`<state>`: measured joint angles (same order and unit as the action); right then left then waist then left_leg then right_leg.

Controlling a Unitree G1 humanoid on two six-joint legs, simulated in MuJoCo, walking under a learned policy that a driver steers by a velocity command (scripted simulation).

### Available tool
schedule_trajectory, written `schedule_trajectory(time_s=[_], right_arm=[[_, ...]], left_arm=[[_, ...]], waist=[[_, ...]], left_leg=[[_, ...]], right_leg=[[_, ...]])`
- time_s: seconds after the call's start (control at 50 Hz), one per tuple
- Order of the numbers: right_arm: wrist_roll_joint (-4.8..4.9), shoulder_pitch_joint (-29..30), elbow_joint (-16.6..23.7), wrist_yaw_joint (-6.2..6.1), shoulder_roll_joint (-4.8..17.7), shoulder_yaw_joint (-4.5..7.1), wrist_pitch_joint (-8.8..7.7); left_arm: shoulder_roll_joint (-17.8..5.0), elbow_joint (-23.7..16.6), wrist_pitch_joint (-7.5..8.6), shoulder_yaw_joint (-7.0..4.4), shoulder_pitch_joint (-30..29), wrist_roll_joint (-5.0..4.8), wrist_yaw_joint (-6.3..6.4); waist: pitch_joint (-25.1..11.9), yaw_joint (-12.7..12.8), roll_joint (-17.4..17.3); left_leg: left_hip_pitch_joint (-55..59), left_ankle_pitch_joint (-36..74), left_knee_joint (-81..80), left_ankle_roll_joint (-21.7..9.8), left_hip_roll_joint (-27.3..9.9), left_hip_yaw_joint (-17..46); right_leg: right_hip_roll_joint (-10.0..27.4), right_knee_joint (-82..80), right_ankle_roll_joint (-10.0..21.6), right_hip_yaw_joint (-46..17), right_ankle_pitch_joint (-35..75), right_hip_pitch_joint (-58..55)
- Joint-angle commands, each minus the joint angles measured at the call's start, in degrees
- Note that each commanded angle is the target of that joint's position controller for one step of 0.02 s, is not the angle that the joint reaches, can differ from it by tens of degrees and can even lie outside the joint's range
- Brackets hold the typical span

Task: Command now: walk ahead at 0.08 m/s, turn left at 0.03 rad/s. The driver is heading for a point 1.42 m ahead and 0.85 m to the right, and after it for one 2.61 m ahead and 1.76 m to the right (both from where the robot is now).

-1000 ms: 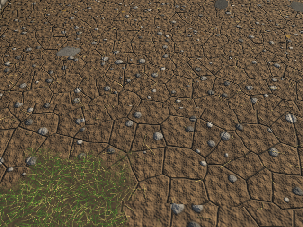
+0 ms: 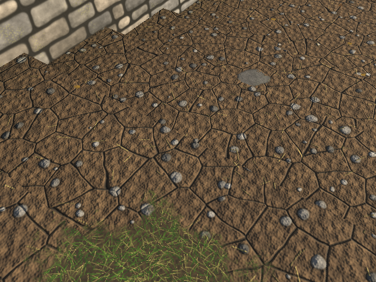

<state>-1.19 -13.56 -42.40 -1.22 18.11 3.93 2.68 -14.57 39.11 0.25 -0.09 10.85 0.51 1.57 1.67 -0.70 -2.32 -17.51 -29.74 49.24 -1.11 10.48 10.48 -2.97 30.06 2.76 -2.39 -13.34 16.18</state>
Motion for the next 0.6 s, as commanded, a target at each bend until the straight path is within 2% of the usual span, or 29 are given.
schedule_trajectory(time_s=[0.02, 0.06, 0.08, 0.12, 0.18, 0.26, 0.3, 0.32, 0.34, 0.36, 0.38, 0.4, 0.42, 0.44, 0.46, 0.5, 0.6], right_arm=[[-0.01, -2.98, 1.33, 0.42, 3.47, 0.21, 0.63], [0.49, -0.83, 1.27, 0.59, 3.07, -0.31, 0.98], [0.92, 0.86, 1.77, 0.52, 3.16, -0.38, 1.01], [1.12, 3.37, 2.34, 0.24, 3.39, -0.49, 1.13], [1.11, 6.67, 3.78, -0.24, 3.35, -0.62, 0.90], [1.35, 7.55, 5.48, -0.90, 2.46, -1.16, -0.15], [1.34, 4.52, 5.29, -1.21, 1.87, -1.45, -0.66], [1.04, 1.34, 4.52, -1.33, 1.41, -1.63, -0.98], [0.24, -0.19, 4.33, -1.62, 3.28, -1.18, -1.39], [-0.82, -0.39, 5.32, -1.91, 8.70, -0.19, -1.55], [-1.00, 2.75, 6.45, -1.46, 12.03, 0.71, -1.36], [-0.67, 2.58, 6.83, -0.96, 8.96, 0.14, -1.50], [-0.08, 5.23, 7.43, -0.64, 5.07, -0.94, -1.78], [0.04, 7.68, 8.02, -0.59, 3.58, -1.36, -1.99], [-0.09, 8.06, 8.33, -0.85, 3.60, -1.37, -2.24], [-0.10, 5.46, 7.93, -0.99, 3.91, -1.12, -2.60], [0.02, 0.10, 6.37, -0.97, 5.28, -0.26, -2.40]], left_arm=[[-4.41, -2.62, 1.13, -0.27, -2.34, 0.00, -0.50], [-7.25, -1.67, 0.97, -1.28, 0.37, -0.05, -0.80], [-9.18, -1.27, 0.64, -2.11, 2.34, -0.37, -0.91], [-11.38, -0.96, 0.01, -3.34, 4.96, -0.73, -1.18], [-11.95, -1.28, -0.86, -4.45, 6.18, -0.68, -1.53], [-11.96, -1.73, -1.80, -5.60, 5.57, -0.33, -1.63], [-11.89, -2.33, -2.40, -6.01, 3.28, -0.50, -1.76], [-11.68, -3.25, -2.83, -6.10, 0.70, -0.56, -1.96], [-10.17, -3.78, -2.97, -5.77, 0.77, -0.96, -1.94], [-6.09, -5.23, -2.86, -4.80, 1.94, -1.73, -2.05], [-7.70, -4.78, -3.18, -5.21, 3.83, -0.50, -1.54], [-10.83, -3.92, -3.39, -6.02, 4.46, 0.60, -1.64], [-11.07, -2.64, -3.60, -6.37, 5.14, 0.40, -2.08], [-10.72, -1.69, -3.96, -6.40, 6.21, 0.15, -2.50], [-10.54, -1.43, -4.26, -6.39, 6.50, 0.15, -2.95], [-10.41, -1.26, -4.67, -6.19, 6.23, -0.10, -3.31], [-9.29, -3.51, -5.94, -5.35, 0.77, -0.48, -3.75]], waist=[[-1.64, -2.52, 11.38], [-3.38, -1.52, 11.41], [-3.54, -0.59, 11.02], [-3.89, 0.65, 10.41], [-4.02, 1.76, 10.66], [-5.09, 2.03, 11.06], [-5.61, 0.41, 11.28], [-5.48, -1.56, 10.20], [-5.84, -1.55, 7.64], [-5.99, -0.74, -4.85], [-3.13, 0.20, -9.99], [-2.69, 1.16, -5.87], [-1.39, 3.03, -3.11], [-0.84, 4.27, -3.16], [-1.80, 4.29, -5.08], [-3.23, 2.97, -4.97], [-3.70, -0.32, -5.88]], left_leg=[[-3.45, 2.85, -1.11, 3.43, -6.45, -3.23], [-1.06, 3.80, -4.86, 4.31, -6.41, -6.83], [-1.92, 3.58, -5.60, 4.26, -6.21, -7.45], [-4.09, 3.52, -6.19, 3.93, -6.26, -7.64], [-6.51, 3.83, -6.39, 3.43, -6.65, -7.52], [-4.44, 5.35, -10.82, 2.27, -6.69, -7.21], [1.27, 9.05, -18.65, 1.07, -6.24, -7.76], [7.19, 14.51, -26.09, 0.60, -6.22, -8.55], [13.61, 15.84, -30.85, -0.44, -9.87, -5.28], [18.51, 12.34, -36.12, -4.84, -23.49, 9.15], [11.10, 19.21, -37.21, -9.93, -31.68, 17.41], [7.63, 25.69, -35.58, -12.76, -31.93, 14.70], [6.09, 28.96, -34.85, -11.86, -28.34, 9.38], [5.78, 32.18, -34.12, -10.19, -24.82, 4.07], [7.53, 36.40, -33.17, -9.59, -23.06, 0.90], [10.23, 44.73, -31.16, -9.73, -22.40, -2.85], [15.38, 40.22, -30.46, -11.08, -24.95, -3.52]], right_leg=[[13.24, -13.86, 7.60, -18.43, 21.64, -6.01], [11.00, -11.87, 7.09, -16.17, 30.15, -7.09], [11.00, -11.13, 7.48, -16.69, 30.77, -8.44], [11.45, -10.91, 8.34, -18.90, 26.49, -10.03], [11.62, -11.48, 9.37, -22.38, 19.27, -10.21], [11.33, -10.81, 9.56, -25.43, 17.97, -8.64], [9.87, -9.15, 7.80, -25.46, 18.09, -5.71], [7.74, -7.27, 5.45, -24.41, 14.81, -1.64], [5.27, -4.44, 2.33, -22.84, 5.43, 4.42], [-1.18, 7.04, -1.20, -14.70, -10.52, 13.59], [-6.75, 19.43, -2.11, -5.38, -20.29, 16.97], [-2.62, 27.76, -2.46, -5.37, -19.41, 14.97], [-1.53, 31.15, -2.72, -5.24, -15.96, 13.93], [-1.20, 33.65, -3.39, -4.15, -12.81, 13.47], [-1.22, 35.71, -4.08, -2.80, -11.16, 14.09], [-1.12, 35.50, -5.29, -1.68, -10.40, 13.99], [0.22, 27.79, -6.07, 0.06, -11.43, 14.24]])
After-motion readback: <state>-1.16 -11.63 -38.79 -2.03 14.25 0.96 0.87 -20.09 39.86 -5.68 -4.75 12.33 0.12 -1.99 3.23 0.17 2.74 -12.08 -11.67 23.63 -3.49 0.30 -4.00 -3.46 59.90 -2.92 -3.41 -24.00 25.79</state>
